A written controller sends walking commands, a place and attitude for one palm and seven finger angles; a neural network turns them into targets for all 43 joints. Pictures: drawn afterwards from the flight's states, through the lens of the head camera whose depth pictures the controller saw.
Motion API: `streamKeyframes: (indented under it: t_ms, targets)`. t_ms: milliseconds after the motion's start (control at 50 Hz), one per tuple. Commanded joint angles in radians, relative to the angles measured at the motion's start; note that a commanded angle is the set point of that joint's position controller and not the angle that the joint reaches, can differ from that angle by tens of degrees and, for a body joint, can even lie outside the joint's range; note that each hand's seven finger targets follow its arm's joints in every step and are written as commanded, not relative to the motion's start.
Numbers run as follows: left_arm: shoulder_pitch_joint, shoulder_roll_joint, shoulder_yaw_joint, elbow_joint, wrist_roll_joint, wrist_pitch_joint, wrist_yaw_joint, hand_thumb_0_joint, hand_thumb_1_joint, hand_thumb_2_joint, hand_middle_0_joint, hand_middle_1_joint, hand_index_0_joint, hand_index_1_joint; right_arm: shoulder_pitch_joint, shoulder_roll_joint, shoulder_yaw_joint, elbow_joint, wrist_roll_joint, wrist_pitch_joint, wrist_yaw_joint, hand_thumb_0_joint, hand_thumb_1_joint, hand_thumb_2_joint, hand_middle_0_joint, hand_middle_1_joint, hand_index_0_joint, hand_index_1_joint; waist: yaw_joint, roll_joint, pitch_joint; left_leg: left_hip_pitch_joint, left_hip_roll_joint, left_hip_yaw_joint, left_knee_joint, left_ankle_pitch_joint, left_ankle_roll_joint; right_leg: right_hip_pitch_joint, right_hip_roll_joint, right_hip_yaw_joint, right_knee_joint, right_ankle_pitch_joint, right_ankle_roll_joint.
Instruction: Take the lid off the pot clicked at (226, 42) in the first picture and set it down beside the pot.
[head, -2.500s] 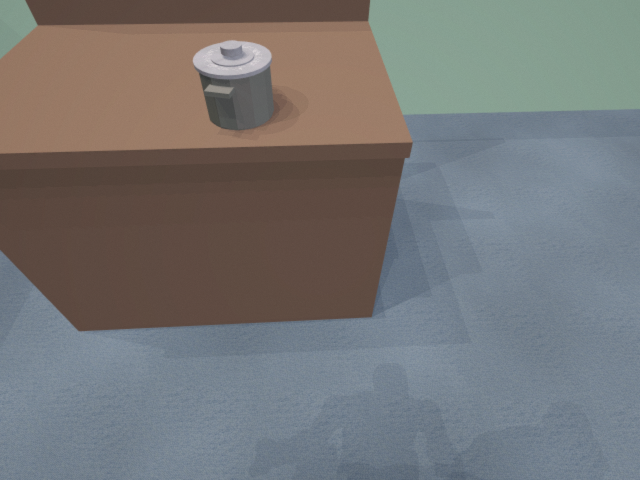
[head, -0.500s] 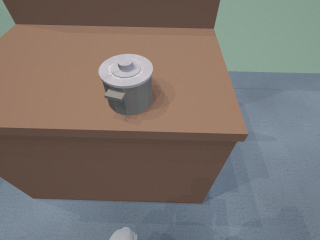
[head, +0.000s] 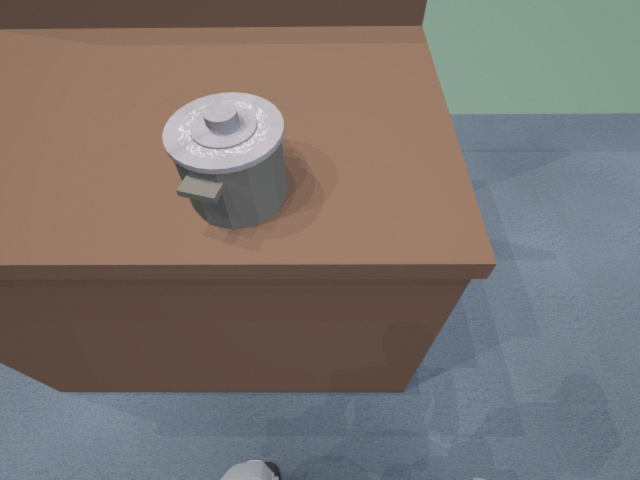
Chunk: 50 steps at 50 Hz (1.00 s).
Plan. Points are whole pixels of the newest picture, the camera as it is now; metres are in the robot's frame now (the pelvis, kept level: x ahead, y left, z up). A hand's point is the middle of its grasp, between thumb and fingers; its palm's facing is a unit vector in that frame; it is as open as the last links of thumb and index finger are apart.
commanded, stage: come to a stop and stand still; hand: left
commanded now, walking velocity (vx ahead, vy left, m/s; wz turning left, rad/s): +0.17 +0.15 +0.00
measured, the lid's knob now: (220, 116) +0.51 +0.17 +0.16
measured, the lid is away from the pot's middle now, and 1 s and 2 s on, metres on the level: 0.00 0.00 0.00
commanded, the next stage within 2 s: look again from close up in 0.82 s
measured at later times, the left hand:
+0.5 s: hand out of the picture -0.02 +0.20 -0.17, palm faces +0.11 -0.97 -0.23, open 7.4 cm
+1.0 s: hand out of the picture -0.02 +0.19 -0.17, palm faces +0.04 -0.98 -0.19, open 7.3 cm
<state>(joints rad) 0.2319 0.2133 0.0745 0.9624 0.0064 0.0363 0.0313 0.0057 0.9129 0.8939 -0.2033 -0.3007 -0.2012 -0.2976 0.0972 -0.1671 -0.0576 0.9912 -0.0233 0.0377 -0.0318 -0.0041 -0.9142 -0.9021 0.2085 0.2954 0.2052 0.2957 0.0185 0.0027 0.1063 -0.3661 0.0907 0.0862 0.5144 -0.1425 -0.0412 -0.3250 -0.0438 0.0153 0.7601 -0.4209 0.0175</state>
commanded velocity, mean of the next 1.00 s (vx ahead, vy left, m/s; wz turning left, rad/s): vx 0.02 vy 0.06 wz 0.00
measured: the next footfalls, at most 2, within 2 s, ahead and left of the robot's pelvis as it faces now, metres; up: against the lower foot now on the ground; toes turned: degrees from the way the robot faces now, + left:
right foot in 0.02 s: +0.03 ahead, -0.14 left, +0.00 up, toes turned +0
left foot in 0.50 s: +0.01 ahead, +0.14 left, +0.00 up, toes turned +1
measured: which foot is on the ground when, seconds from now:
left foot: down 0.00-0.02, up 0.04-0.48, down 0.50-1.00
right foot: up 0.00-0.00, down 0.02-0.50, up 0.52-0.74, down 0.76-1.00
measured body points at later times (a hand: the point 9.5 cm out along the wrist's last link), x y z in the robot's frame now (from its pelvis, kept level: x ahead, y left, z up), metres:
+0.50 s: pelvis -0.02 +0.01 +0.01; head +0.00 +0.02 +0.46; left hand -0.02 +0.26 -0.15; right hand +0.04 -0.24 -0.14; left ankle -0.03 +0.13 -0.73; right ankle -0.01 -0.13 -0.73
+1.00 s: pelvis -0.02 +0.03 +0.01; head -0.01 +0.03 +0.46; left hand -0.02 +0.25 -0.15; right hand +0.01 -0.20 -0.14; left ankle -0.03 +0.14 -0.73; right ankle -0.04 -0.08 -0.73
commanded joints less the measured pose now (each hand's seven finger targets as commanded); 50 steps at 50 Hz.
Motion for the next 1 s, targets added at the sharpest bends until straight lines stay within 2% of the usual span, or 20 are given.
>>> streamKeyframes:
  t_ms: [0,40,120,180,280,360,420,440,460,480,500,560,660,700,740,800,880,900,920,980]
  targets:
    - [0.151,0.163,0.003,0.004,0.027,-0.036,0.007,0.0,0.9,0.9,-0.2,-0.3,-0.2,-0.3,0.037,-0.032,-0.01,-0.065,0.02,-0.001,0.015,0.0,-0.9,-0.9,0.2,0.3,0.2,0.3,0.012,-0.29,-0.108,-0.097,-0.074,-0.031,0.162,-0.369,0.01,0.106,-0.248,0.31,-0.534,0.071,-0.084]
    - [0.051,0.195,0.005,-0.038,0.027,-0.035,0.004,0.0,0.9,0.9,-0.2,-0.3,-0.2,-0.3,0.005,-0.083,-0.018,-0.072,0.007,0.008,0.03,0.0,-0.9,-0.9,0.2,0.3,0.2,0.3,0.012,-0.185,-0.022,-0.055,-0.045,-0.108,0.307,-0.362,0.026,-0.091,-0.305,0.369,-0.627,-0.188,-0.18]
    - [0.016,0.161,0.003,-0.028,0.016,-0.051,0.002,0.0,0.9,0.9,-0.2,-0.3,-0.2,-0.3,0.1,-0.116,-0.018,-0.009,0.004,-0.005,0.035,0.0,-0.9,-0.9,0.2,0.3,0.2,0.3,-0.012,-0.17,0.007,-0.123,-0.064,-0.106,0.406,-0.223,0.02,0.075,-0.231,0.238,-0.525,0.227,-0.16]
    - [0.085,0.179,0.014,-0.016,0.017,-0.054,0.008,0.0,0.9,0.9,-0.2,-0.3,-0.2,-0.3,0.1,-0.123,-0.017,-0.016,0.01,-0.009,0.033,0.0,-0.9,-0.9,0.2,0.3,0.2,0.3,0.024,-0.139,-0.048,-0.146,-0.079,-0.089,0.397,-0.24,0.003,0.226,-0.263,0.203,-0.456,0.502,-0.193]
    - [0.153,0.185,0.021,0.007,0.019,-0.048,0.024,0.0,0.9,0.9,-0.2,-0.3,-0.2,-0.3,0.076,-0.111,-0.011,-0.048,0.012,-0.002,0.026,0.0,-0.9,-0.9,0.2,0.3,0.2,0.3,0.053,-0.157,-0.095,-0.141,-0.086,-0.097,0.342,-0.288,-0.002,0.318,-0.299,0.221,-0.411,0.667,-0.231]
    - [0.097,0.18,0.018,0.0,0.025,-0.04,0.024,0.0,0.9,0.9,-0.2,-0.3,-0.2,-0.3,0.111,-0.091,-0.006,-0.046,0.018,-0.009,0.024,0.0,-0.9,-0.9,0.2,0.3,0.2,0.3,0.024,-0.183,-0.108,0.011,-0.09,-0.09,0.181,-0.281,0.009,0.21,-0.281,0.211,-0.419,0.56,-0.206]
    - [0.021,0.16,0.009,-0.002,0.014,-0.03,0.014,0.0,0.9,0.9,-0.2,-0.3,-0.2,-0.3,0.21,-0.08,0.004,0.001,0.018,-0.026,0.02,0.0,-0.9,-0.9,0.2,0.3,0.2,0.3,-0.03,-0.163,-0.111,0.272,-0.113,-0.048,-0.092,-0.062,0.015,0.035,-0.174,0.123,-0.376,0.319,-0.112]
    - [0.024,0.125,0.0,-0.001,0.011,-0.025,0.012,0.0,0.9,0.9,-0.2,-0.3,-0.2,-0.3,0.236,-0.113,0.003,0.01,0.017,-0.038,0.016,0.0,-0.9,-0.9,0.2,0.3,0.2,0.3,-0.04,-0.072,-0.12,0.323,-0.057,-0.096,-0.163,-0.025,0.025,0.008,-0.115,0.078,-0.294,0.234,-0.079]
    - [0.059,0.072,-0.009,-0.002,0.007,-0.017,0.008,0.0,0.9,0.9,-0.2,-0.3,-0.2,-0.3,0.223,-0.185,-0.01,0.001,0.006,-0.044,0.014,0.0,-0.9,-0.9,0.2,0.3,0.2,0.3,-0.024,0.158,-0.116,0.321,0.105,-0.303,-0.226,0.013,0.077,-0.079,-0.02,-0.006,-0.178,0.053,-0.033]
    - [0.072,0.048,-0.018,0.003,0.008,-0.013,0.009,0.0,0.9,0.9,-0.2,-0.3,-0.2,-0.3,0.192,-0.225,-0.016,-0.018,0.007,-0.036,0.011,0.0,-0.9,-0.9,0.2,0.3,0.2,0.3,-0.018,0.241,-0.096,0.207,0.202,-0.392,-0.299,-0.04,0.148,-0.056,0.02,-0.052,-0.068,-0.117,-0.006]
    - [0.058,0.043,-0.02,0.005,0.01,-0.011,0.008,0.0,0.9,0.9,-0.2,-0.3,-0.2,-0.3,0.152,-0.224,-0.01,-0.031,-0.001,-0.03,0.012,0.0,-0.9,-0.9,0.2,0.3,0.2,0.3,-0.01,0.186,-0.041,0.081,0.205,-0.392,-0.328,-0.137,0.198,-0.028,0.014,-0.032,0.006,-0.115,-0.013]
    - [0.06,0.054,-0.021,0.052,0.016,-0.008,-0.001,0.0,0.9,0.9,-0.2,-0.3,-0.2,-0.3,0.107,-0.144,0.017,-0.012,0.003,-0.04,-0.003,0.0,-0.9,-0.9,0.2,0.3,0.2,0.3,0.006,0.193,-0.02,0.115,0.115,-0.296,-0.306,0.019,0.187,-0.053,-0.007,-0.004,0.088,-0.023,-0.013]
    - [0.092,0.031,-0.036,0.072,0.006,-0.023,0.0,0.0,0.9,0.9,-0.2,-0.3,-0.2,-0.3,0.132,-0.135,0.018,0.011,0.005,-0.044,-0.008,0.0,-0.9,-0.9,0.2,0.3,0.2,0.3,0.002,0.115,-0.087,0.216,0.107,-0.245,-0.224,0.229,0.199,0.027,-0.009,-0.031,-0.117,0.013,-0.005]
    - [0.138,0.03,-0.038,0.093,0.007,-0.033,0.002,0.0,0.9,0.9,-0.2,-0.3,-0.2,-0.3,0.128,-0.127,0.023,0.018,0.014,-0.046,-0.008,0.0,-0.9,-0.9,0.2,0.3,0.2,0.3,0.023,0.029,-0.087,0.175,0.07,-0.221,-0.16,0.175,0.161,0.137,-0.012,-0.021,-0.322,0.174,-0.005]
    - [0.119,0.076,-0.038,0.1,0.012,-0.052,0.006,0.0,0.9,0.9,-0.2,-0.3,-0.2,-0.3,0.131,-0.08,0.031,0.024,0.025,-0.048,-0.002,0.0,-0.9,-0.9,0.2,0.3,0.2,0.3,-0.005,-0.092,-0.078,0.143,-0.031,-0.149,-0.091,0.024,0.078,0.152,-0.116,0.139,-0.44,0.361,-0.048]
    - [0.085,0.092,-0.038,0.106,0.003,-0.064,0.005,0.0,0.9,0.9,-0.2,-0.3,-0.2,-0.3,0.145,-0.069,0.032,0.051,0.016,-0.042,0.001,0.0,-0.9,-0.9,0.2,0.3,0.2,0.3,-0.024,-0.178,-0.09,0.199,-0.054,-0.123,-0.087,-0.011,0.052,0.115,-0.149,0.152,-0.446,0.431,-0.094]
    - [0.083,0.061,-0.046,0.111,0.001,-0.064,0.006,0.0,0.9,0.9,-0.2,-0.3,-0.2,-0.3,0.164,-0.079,0.038,0.089,0.018,-0.053,0.0,0.0,-0.9,-0.9,0.2,0.3,0.2,0.3,-0.017,-0.067,-0.083,0.235,-0.012,-0.156,-0.151,0.099,0.064,0.122,-0.085,0.071,-0.417,0.403,-0.067]
    - [0.193,0.047,-0.053,0.137,0.02,-0.089,0.048,0.0,0.9,0.9,-0.2,-0.3,-0.2,-0.3,0.097,-0.114,0.037,0.015,0.02,-0.068,0.009,0.0,-0.9,-0.9,0.2,0.3,0.2,0.3,0.023,-0.119,-0.036,0.14,-0.001,-0.107,0.051,0.056,0.043,0.14,-0.123,0.13,-0.407,0.726,-0.018]
    - [0.126,0.088,-0.056,0.085,0.013,-0.094,0.042,0.0,0.9,0.9,-0.2,-0.3,-0.2,-0.3,0.177,-0.065,0.042,-0.003,0.016,-0.057,0.014,0.0,-0.9,-0.9,0.2,0.3,0.2,0.3,-0.046,-0.094,-0.11,0.125,-0.041,-0.118,0.019,-0.171,0.047,0.15,-0.17,0.16,-0.419,0.497,-0.068]
    - [0.082,0.084,-0.056,0.05,0.004,-0.081,0.021,0.0,0.9,0.9,-0.2,-0.3,-0.2,-0.3,0.215,-0.068,0.047,0.006,0.005,-0.056,0.021,0.0,-0.9,-0.9,0.2,0.3,0.2,0.3,-0.038,0.151,-0.093,0.153,-0.031,-0.136,-0.055,-0.084,0.059,0.071,-0.086,0.091,-0.373,0.148,-0.106]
